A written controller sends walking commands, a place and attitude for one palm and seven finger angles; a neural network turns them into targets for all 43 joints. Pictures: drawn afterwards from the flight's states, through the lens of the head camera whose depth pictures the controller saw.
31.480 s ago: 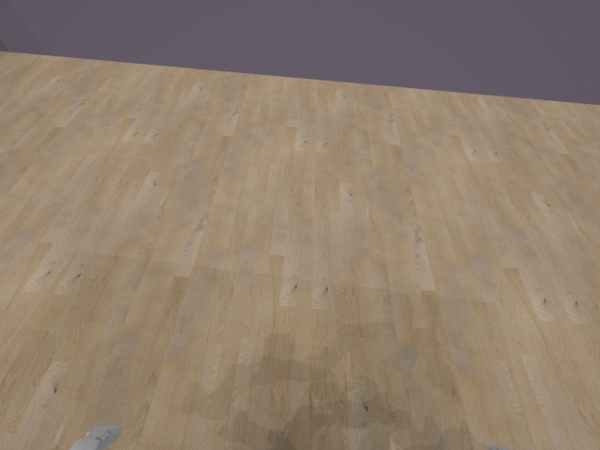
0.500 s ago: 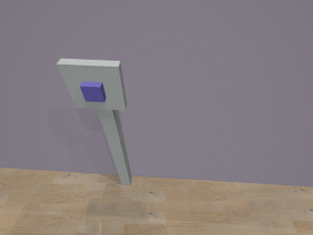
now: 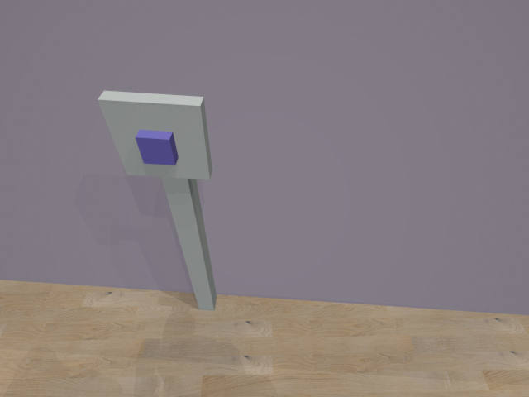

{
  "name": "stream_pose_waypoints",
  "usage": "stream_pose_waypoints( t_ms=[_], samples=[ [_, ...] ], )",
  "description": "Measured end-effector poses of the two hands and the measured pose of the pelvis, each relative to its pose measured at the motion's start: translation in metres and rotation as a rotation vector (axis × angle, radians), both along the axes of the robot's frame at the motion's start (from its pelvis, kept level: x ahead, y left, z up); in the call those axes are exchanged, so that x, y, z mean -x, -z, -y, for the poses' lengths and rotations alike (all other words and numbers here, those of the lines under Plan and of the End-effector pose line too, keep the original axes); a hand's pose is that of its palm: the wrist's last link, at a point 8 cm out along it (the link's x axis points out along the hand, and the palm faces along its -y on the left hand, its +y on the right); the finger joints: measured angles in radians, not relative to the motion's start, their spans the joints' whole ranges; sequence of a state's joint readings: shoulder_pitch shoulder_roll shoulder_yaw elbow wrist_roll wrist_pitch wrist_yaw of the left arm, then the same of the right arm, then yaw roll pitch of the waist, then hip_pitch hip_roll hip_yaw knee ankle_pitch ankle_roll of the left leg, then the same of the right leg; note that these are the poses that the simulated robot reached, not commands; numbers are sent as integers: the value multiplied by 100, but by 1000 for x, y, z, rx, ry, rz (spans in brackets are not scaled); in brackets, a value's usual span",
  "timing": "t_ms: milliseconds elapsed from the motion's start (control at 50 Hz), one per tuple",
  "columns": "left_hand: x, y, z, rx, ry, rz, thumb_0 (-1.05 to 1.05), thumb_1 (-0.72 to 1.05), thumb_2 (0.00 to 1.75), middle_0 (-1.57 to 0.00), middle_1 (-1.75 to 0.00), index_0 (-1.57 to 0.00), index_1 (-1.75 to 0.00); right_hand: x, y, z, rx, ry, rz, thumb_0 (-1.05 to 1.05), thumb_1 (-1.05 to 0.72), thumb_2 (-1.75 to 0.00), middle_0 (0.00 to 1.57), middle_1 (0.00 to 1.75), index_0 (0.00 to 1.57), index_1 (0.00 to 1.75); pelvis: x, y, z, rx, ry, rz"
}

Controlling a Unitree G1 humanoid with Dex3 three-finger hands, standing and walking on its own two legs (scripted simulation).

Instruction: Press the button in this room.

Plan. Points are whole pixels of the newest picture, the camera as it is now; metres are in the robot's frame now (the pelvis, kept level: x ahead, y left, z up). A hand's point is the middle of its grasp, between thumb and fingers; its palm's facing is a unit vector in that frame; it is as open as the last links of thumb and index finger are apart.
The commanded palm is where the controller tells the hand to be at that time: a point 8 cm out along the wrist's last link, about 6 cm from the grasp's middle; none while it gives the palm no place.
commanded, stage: come to a stop and stand still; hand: left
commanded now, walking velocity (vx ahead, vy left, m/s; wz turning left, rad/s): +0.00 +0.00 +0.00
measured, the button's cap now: (158, 146) +0.52 +0.23 +0.08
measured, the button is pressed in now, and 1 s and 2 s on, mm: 0 0 0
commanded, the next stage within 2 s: look again from close up in 0.46 s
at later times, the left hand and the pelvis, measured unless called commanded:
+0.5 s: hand out of the picture -0.09 +0.16 -0.17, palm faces +0.04 -0.99 -0.15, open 7.4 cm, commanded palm none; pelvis -0.04 +0.01 +0.00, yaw +0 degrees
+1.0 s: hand out of the picture -0.04 +0.15 -0.18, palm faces +0.04 -0.99 -0.13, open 7.3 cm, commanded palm none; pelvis -0.03 +0.00 +0.01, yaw +0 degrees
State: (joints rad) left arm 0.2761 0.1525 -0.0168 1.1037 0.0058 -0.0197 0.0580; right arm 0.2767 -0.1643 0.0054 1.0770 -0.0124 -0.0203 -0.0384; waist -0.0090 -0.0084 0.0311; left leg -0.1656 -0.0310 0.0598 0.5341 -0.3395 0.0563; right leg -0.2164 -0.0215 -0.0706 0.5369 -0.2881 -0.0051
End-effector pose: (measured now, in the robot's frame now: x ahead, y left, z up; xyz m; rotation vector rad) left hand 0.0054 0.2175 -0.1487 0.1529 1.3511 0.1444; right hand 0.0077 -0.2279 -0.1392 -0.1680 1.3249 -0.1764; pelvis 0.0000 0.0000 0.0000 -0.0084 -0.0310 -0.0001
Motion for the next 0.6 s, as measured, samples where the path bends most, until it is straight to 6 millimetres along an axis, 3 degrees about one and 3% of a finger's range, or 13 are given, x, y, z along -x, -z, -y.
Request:
stream_pose_waypoints(
  t_ms=[140,440,600],
  samples=[
    [21,-1,-5,15,-5,29,1,92,90,-20,-30,-20,-30,10,-4,-8,-6,-22,47,1,-92,-90,20,30,20,30,21,-2,-6,-1,2,23],
    [92,-4,1,36,-44,-96,1,91,90,-20,-30,-20,-30,64,-1,-21,-47,-11,-59,1,-91,-90,20,30,20,30,42,-5,-8,-7,-1,3],
    [96,-3,13,58,-51,-119,1,91,90,-20,-30,-20,-30,73,-1,-24,-55,3,-91,1,-91,-90,20,30,20,30,39,-5,-5,-7,-1,-2]
  ],
)
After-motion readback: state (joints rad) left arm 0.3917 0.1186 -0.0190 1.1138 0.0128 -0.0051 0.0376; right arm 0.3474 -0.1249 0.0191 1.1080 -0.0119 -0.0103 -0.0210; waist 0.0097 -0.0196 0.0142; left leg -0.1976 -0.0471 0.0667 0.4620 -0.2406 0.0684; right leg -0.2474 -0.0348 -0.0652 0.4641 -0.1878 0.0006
